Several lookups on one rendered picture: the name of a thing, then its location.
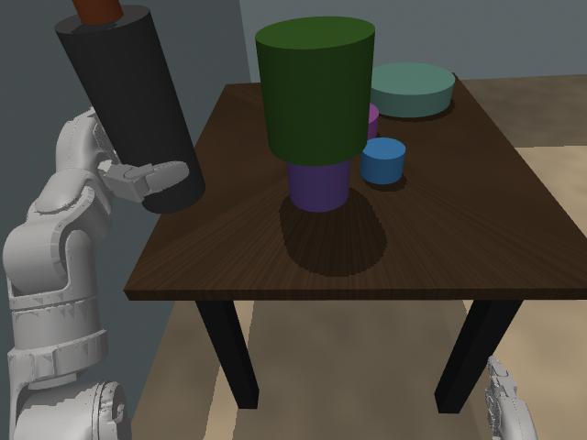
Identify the table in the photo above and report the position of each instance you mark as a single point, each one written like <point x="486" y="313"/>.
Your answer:
<point x="468" y="220"/>

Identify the potted plant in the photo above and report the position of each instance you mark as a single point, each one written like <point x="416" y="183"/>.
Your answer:
<point x="315" y="76"/>

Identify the right robot hand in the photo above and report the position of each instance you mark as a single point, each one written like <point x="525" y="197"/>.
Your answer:
<point x="508" y="417"/>

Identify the left robot hand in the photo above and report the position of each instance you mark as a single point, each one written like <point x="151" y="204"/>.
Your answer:
<point x="82" y="144"/>

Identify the left robot arm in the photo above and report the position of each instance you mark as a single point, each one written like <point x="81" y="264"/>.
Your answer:
<point x="51" y="279"/>

